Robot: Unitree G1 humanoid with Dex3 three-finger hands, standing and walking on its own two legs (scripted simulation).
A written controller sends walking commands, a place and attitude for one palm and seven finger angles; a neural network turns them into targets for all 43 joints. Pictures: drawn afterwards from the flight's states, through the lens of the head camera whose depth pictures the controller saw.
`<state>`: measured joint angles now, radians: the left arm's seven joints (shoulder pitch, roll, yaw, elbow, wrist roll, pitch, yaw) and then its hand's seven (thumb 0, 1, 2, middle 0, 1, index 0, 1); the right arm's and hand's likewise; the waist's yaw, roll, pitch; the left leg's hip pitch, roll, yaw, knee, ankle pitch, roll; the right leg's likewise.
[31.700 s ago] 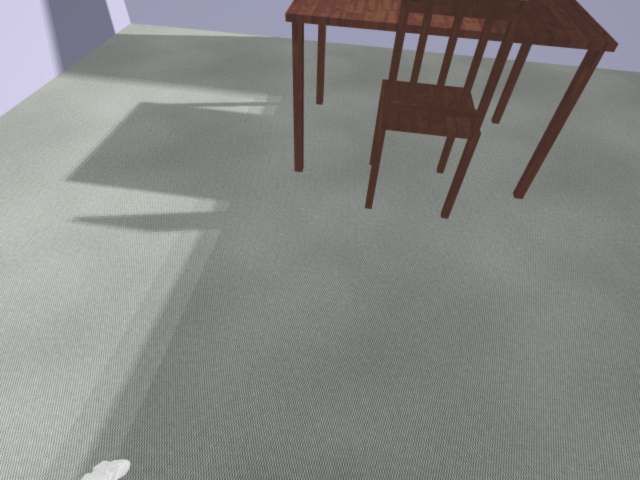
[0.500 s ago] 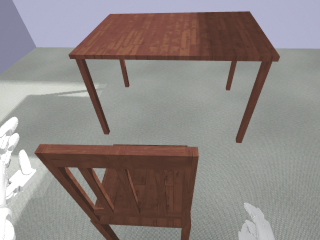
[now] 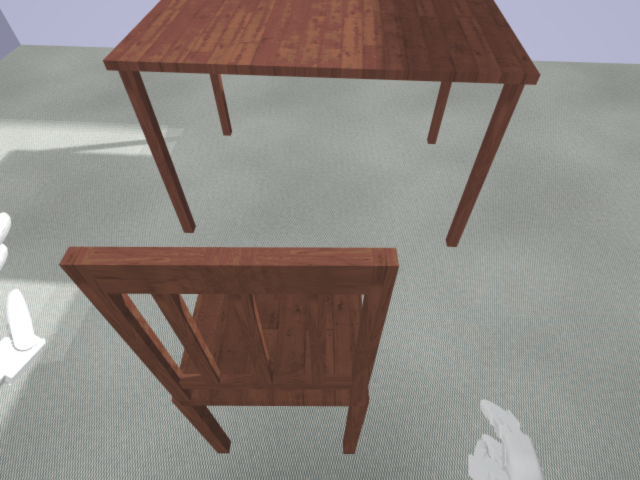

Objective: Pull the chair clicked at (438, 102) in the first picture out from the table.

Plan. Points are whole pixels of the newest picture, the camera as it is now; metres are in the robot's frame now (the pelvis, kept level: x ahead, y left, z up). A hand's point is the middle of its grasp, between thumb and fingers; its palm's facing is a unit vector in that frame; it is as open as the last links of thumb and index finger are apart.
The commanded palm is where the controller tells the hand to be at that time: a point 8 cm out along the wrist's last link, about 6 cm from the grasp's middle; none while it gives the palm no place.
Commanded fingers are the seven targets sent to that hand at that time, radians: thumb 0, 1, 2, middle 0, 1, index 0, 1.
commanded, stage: step back with the hand held close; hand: left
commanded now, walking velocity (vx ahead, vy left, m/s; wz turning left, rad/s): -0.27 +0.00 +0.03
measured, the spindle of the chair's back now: (255, 341) +0.32 +0.13 -0.08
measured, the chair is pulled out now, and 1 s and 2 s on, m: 0.60 0.60 0.60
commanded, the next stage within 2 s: stop stepping back and stand still in 0.86 s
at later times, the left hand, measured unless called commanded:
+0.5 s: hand out of the picture +0.12 +0.28 +0.17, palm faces +0.49 -0.70 -0.51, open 7.4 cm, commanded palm +0.06 +0.31 +0.18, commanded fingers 0.00 0.90 0.90 -0.20 -0.30 -0.20 -0.30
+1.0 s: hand out of the picture +0.05 +0.27 +0.19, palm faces +0.49 -0.77 -0.40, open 7.5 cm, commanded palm -0.01 +0.31 +0.18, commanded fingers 0.00 0.90 0.90 -0.20 -0.30 -0.20 -0.30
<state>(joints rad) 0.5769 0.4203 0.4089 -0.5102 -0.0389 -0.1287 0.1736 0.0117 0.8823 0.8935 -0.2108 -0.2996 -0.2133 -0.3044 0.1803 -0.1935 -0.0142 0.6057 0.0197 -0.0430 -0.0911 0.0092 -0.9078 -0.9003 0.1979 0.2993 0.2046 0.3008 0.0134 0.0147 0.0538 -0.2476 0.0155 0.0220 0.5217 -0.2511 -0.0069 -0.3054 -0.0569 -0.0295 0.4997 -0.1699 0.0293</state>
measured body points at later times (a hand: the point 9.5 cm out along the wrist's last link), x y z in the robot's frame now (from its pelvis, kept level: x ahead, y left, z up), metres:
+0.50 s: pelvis -0.06 +0.00 -0.02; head -0.06 +0.02 +0.43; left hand +0.09 +0.32 +0.20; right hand +0.10 -0.23 -0.09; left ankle +0.02 +0.12 -0.73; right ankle +0.06 -0.13 -0.73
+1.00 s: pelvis -0.14 +0.00 +0.00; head -0.11 +0.03 +0.45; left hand +0.02 +0.31 +0.21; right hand +0.05 -0.21 -0.08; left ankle -0.10 +0.12 -0.73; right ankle -0.15 -0.15 -0.67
